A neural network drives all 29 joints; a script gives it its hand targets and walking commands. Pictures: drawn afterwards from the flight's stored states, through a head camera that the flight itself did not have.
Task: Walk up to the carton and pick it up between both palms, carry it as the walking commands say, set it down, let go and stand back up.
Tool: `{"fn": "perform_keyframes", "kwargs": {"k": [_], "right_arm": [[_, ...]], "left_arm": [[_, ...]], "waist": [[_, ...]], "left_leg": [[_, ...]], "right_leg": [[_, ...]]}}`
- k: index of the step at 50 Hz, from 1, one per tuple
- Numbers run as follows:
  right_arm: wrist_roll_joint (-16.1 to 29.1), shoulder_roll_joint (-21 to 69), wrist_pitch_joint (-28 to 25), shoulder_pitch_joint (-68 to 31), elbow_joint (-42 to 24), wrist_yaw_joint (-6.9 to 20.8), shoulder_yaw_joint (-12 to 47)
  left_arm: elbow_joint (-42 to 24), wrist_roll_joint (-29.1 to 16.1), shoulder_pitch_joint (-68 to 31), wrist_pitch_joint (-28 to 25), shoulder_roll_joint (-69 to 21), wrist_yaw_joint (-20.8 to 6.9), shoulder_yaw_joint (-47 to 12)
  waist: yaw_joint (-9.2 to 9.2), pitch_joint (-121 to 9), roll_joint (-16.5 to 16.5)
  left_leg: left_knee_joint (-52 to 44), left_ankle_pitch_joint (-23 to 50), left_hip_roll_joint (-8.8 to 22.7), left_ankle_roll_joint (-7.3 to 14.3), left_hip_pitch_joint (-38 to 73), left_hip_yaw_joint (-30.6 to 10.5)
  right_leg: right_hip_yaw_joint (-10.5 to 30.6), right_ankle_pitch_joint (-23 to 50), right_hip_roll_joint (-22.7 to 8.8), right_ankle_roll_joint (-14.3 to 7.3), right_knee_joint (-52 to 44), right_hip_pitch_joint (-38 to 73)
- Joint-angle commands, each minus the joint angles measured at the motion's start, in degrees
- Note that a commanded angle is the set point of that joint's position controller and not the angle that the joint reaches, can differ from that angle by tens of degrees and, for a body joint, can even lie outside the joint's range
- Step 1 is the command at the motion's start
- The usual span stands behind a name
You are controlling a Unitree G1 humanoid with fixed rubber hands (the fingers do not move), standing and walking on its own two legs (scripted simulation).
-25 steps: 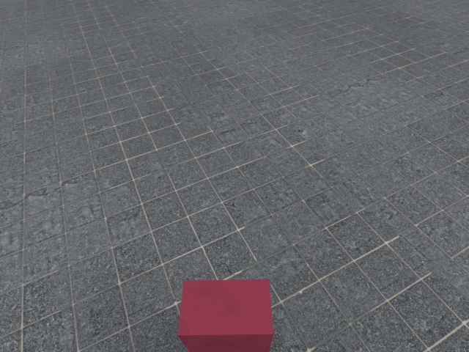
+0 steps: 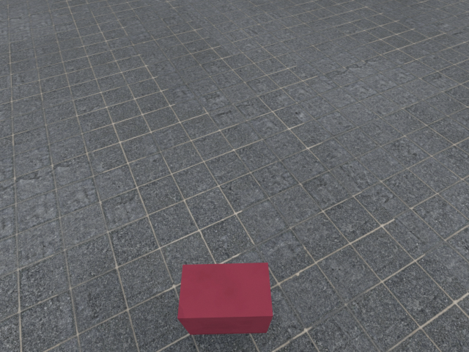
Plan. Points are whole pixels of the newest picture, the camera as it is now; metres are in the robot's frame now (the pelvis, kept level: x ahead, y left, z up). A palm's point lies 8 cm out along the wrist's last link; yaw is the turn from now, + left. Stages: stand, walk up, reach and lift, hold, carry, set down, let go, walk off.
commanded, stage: reach and lift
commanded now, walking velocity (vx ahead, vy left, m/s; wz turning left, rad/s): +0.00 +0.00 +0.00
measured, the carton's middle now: (226, 300) +0.37 +0.06 -0.62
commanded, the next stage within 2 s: none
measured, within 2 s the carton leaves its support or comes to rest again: neither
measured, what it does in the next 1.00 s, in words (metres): lowers itself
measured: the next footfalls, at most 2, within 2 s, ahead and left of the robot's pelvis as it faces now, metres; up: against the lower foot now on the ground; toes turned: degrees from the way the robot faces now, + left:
none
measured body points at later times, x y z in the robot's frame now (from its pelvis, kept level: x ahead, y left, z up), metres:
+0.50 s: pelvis -0.05 +0.02 -0.05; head +0.09 +0.02 +0.37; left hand +0.15 +0.24 -0.18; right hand +0.13 -0.20 -0.19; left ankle -0.06 +0.13 -0.73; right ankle +0.05 -0.09 -0.73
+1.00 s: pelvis -0.09 -0.01 -0.10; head +0.10 -0.01 +0.31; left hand +0.27 +0.26 -0.19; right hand +0.26 -0.21 -0.20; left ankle -0.06 +0.13 -0.73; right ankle +0.04 -0.09 -0.73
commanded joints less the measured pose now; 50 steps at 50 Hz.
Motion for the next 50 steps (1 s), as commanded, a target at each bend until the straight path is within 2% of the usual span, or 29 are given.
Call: {"fn": "perform_keyframes", "kwargs": {"k": [1,3,4,5,7,8,12,15,22,27,29,30,32,33,34,36,37,39,40,41,42,43,44,45,46,47,48,49,50], "right_arm": [[5.53,-6.39,5.42,-31.34,-22.68,-1.06,4.23],[8.42,-2.80,13.67,-17.85,-15.14,-0.66,7.33],[8.50,-1.43,17.71,-13.55,-12.82,0.29,6.51],[8.53,-1.71,21.30,-10.64,-11.84,1.18,5.89],[5.05,-5.06,26.69,-6.09,-9.77,2.45,3.64],[2.56,-6.71,28.07,-4.31,-10.25,2.61,0.91],[-5.69,-4.96,26.13,-9.10,-20.02,3.32,-5.89],[-9.41,-7.31,20.02,-16.74,-28.19,4.70,-10.27],[-4.71,-9.87,13.96,-18.98,-34.44,7.21,-10.85],[-3.46,-9.84,16.96,-19.10,-37.72,7.52,-9.88],[-4.10,-10.57,18.25,-19.86,-37.13,7.01,-9.57],[-3.64,-10.26,18.15,-22.79,-38.20,6.71,-10.03],[-3.34,-9.66,18.61,-24.50,-36.63,6.38,-9.11],[-3.88,-10.51,17.75,-29.32,-38.80,6.28,-9.60],[-3.88,-10.57,17.95,-29.33,-36.13,5.86,-9.87],[-3.75,-12.07,16.69,-35.14,-37.64,5.35,-10.38],[-2.93,-11.09,16.44,-38.91,-39.84,5.11,-9.33],[-3.01,-11.28,16.43,-42.75,-36.79,4.15,-10.55],[-3.12,-11.23,16.57,-42.78,-36.59,3.58,-10.90],[-2.86,-9.60,16.53,-42.45,-33.49,3.03,-10.89],[-1.95,-10.16,15.71,-45.54,-35.58,2.56,-10.35],[-2.76,-10.92,15.42,-48.02,-34.80,2.27,-11.81],[-1.61,-9.15,15.32,-49.24,-34.63,1.78,-11.30],[-3.05,-9.46,15.42,-47.53,-29.92,1.54,-12.64],[-2.16,-11.34,14.35,-54.44,-30.99,1.16,-12.49],[-2.27,-11.45,13.95,-53.12,-29.12,0.71,-13.69],[-1.07,-8.93,12.83,-53.64,-28.79,0.46,-12.67],[-1.40,-9.50,12.20,-53.33,-27.77,-0.28,-13.56],[-1.32,-12.05,11.64,-56.75,-31.14,-0.61,-14.51]], "left_arm": [[-18.98,-7.87,-27.20,4.11,1.98,-0.06,-7.00],[-11.01,-5.46,-14.43,11.55,2.78,0.53,-7.28],[-12.12,-4.15,-11.21,15.22,2.98,0.68,-5.79],[-11.04,-3.43,-8.30,19.24,3.44,0.39,-5.26],[-6.61,1.42,-2.38,25.61,6.46,-1.21,-1.79],[-10.21,3.17,-2.76,26.70,6.47,-2.10,0.16],[-22.43,9.08,-6.58,25.05,7.38,-4.54,5.39],[-29.68,9.86,-14.75,19.41,5.66,-5.37,6.46],[-34.92,4.81,-18.61,13.17,4.24,-3.57,5.42],[-35.25,3.37,-20.27,15.89,7.23,-3.68,6.76],[-34.62,3.71,-23.79,16.74,9.09,-4.39,7.53],[-34.36,3.83,-25.49,16.76,9.00,-5.22,7.75],[-31.59,3.86,-26.40,16.75,9.13,-6.32,8.15],[-31.59,3.97,-30.21,16.15,9.43,-6.76,8.32],[-30.43,4.00,-29.78,15.89,10.60,-6.93,9.53],[-30.94,2.48,-35.99,14.73,10.73,-7.42,9.50],[-32.25,2.13,-36.73,14.05,12.02,-7.76,10.27],[-28.83,2.41,-42.48,13.81,14.08,-8.53,10.87],[-27.37,2.38,-42.64,13.50,13.58,-9.06,10.97],[-25.84,2.34,-44.33,13.15,15.07,-9.45,10.54],[-26.33,2.17,-45.85,12.05,15.23,-9.66,12.42],[-27.35,1.84,-50.07,11.30,16.31,-9.92,11.55],[-26.05,2.24,-49.88,10.72,17.85,-10.39,13.42],[-23.96,1.14,-50.82,10.60,17.02,-10.74,12.19],[-20.12,1.26,-54.46,9.97,18.12,-11.11,12.85],[-20.64,1.27,-55.25,9.33,18.85,-11.31,12.94],[-20.42,1.83,-57.35,8.21,20.59,-11.65,14.15],[-18.48,1.75,-57.11,7.85,21.46,-11.95,14.80],[-20.92,0.83,-57.43,7.05,20.97,-12.04,14.59]], "waist": [[-1.35,-11.14,-0.10],[0.79,-12.90,-3.72],[1.26,-13.05,-0.73],[2.16,-15.14,-1.82],[-0.11,-16.96,-3.99],[-1.08,-18.69,-3.80],[-0.21,-16.53,-1.55],[-1.60,-17.71,0.93],[-1.57,-33.41,2.42],[0.84,-31.64,0.54],[-0.43,-24.86,-2.10],[0.61,-22.52,0.98],[1.24,-17.80,1.03],[-0.36,-16.05,-0.95],[1.76,-16.52,0.24],[-0.18,-18.71,-3.78],[2.01,-22.74,-4.34],[0.47,-22.56,-3.75],[2.37,-22.24,-1.20],[0.27,-22.28,-2.97],[2.82,-26.40,-3.84],[0.49,-26.26,-3.98],[3.41,-27.87,-2.10],[-0.45,-28.33,-3.54],[2.76,-26.01,-2.34],[0.06,-28.02,-3.72],[1.43,-31.99,-1.13],[-0.41,-36.71,-2.58],[0.95,-38.32,0.54]], "left_leg": [[-2.85,-3.40,1.01,5.80,-19.40,-1.73],[0.22,7.88,-0.85,6.88,-21.57,-3.08],[-0.04,10.77,-1.72,6.60,-25.62,-3.43],[-0.61,13.26,-2.36,6.28,-25.91,-4.72],[-1.24,19.30,-2.90,6.01,-24.38,-6.35],[-1.91,18.88,-3.44,5.24,-23.50,-6.51],[-2.93,16.37,-3.77,3.57,-22.69,-5.63],[1.61,15.07,-2.63,2.66,-25.93,-5.89],[13.75,21.98,-2.43,0.79,-29.26,-6.78],[13.87,6.79,-2.94,1.52,-33.90,-5.25],[12.74,-1.41,-1.92,2.32,-36.43,-5.66],[12.89,-5.52,-2.08,2.53,-36.74,-5.16],[12.33,-11.26,-0.92,2.98,-39.13,-4.95],[13.21,-13.14,-1.20,2.63,-40.36,-4.87],[13.79,-12.28,-0.91,2.87,-41.71,-4.54],[15.25,-9.03,-1.04,2.86,-42.65,-5.34],[16.93,-8.13,-1.99,2.49,-42.20,-4.16],[17.90,-9.53,-2.06,2.15,-43.65,-4.00],[18.43,-8.36,-2.01,1.95,-43.70,-4.00],[18.96,-8.47,-2.01,2.35,-45.89,-3.63],[21.85,-6.07,-2.68,1.44,-47.82,-2.68],[21.06,-8.11,-2.17,1.81,-47.83,-3.48],[21.74,-7.42,-2.93,1.39,-48.11,-2.64],[20.10,-7.56,-2.06,1.86,-47.96,-3.67],[22.14,-6.64,-3.36,1.04,-51.66,-3.28],[22.53,-6.85,-3.26,0.91,-51.54,-3.18],[22.55,-3.31,-3.35,0.64,-52.87,-2.59],[23.91,-3.12,-3.56,0.71,-53.85,-2.35],[23.60,-3.19,-3.61,0.40,-55.13,-2.49]], "right_leg": [[2.91,-7.03,-3.48,-0.03,1.18,6.13],[6.81,4.71,-3.31,-0.84,2.58,0.61],[8.16,9.62,-2.92,-1.85,3.51,3.12],[9.81,13.84,-3.27,-1.84,3.75,6.62],[10.82,24.03,-2.67,-1.82,4.15,12.16],[11.24,27.49,-2.94,-1.59,3.85,14.80],[11.10,22.68,-2.36,-0.68,3.23,14.60],[8.44,18.86,-1.80,-0.36,8.50,7.10],[6.33,18.36,0.33,1.47,21.71,-1.29],[5.76,7.66,0.15,1.92,21.83,0.57],[5.95,-0.05,0.07,2.11,21.14,0.70],[5.71,-4.51,-0.12,2.30,21.34,-1.73],[5.22,-10.05,-0.15,2.69,21.66,-2.72],[5.51,-13.32,0.08,2.90,20.81,-2.78],[5.81,-12.45,-0.10,3.14,21.96,-1.29],[6.02,-8.96,-0.56,3.69,23.19,-1.44],[6.34,-8.72,-1.00,4.31,23.14,1.48],[7.09,-9.93,-1.16,4.38,22.88,0.62],[6.94,-9.55,-1.11,4.39,23.88,-0.51],[7.28,-7.30,-0.75,4.54,24.62,-0.80],[8.68,-7.00,-1.51,4.57,24.55,2.00],[6.92,-7.34,-0.79,4.97,26.07,0.47],[9.28,-8.07,-1.51,5.08,24.45,3.10],[7.75,-5.91,-0.87,5.18,26.03,2.08],[8.56,-6.43,-2.00,5.05,25.44,0.71],[8.23,-4.98,-1.38,5.15,26.02,1.04],[8.64,2.57,-1.33,5.15,27.22,1.20],[9.33,4.77,-1.21,5.44,27.85,4.52],[8.80,4.96,-1.16,5.38,29.10,5.71]]}}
